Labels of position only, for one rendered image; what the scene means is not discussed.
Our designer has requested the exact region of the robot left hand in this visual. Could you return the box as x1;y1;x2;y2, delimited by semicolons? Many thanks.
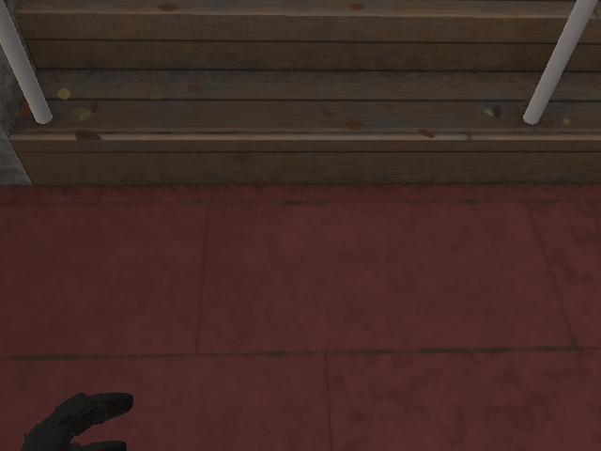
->
21;393;133;451

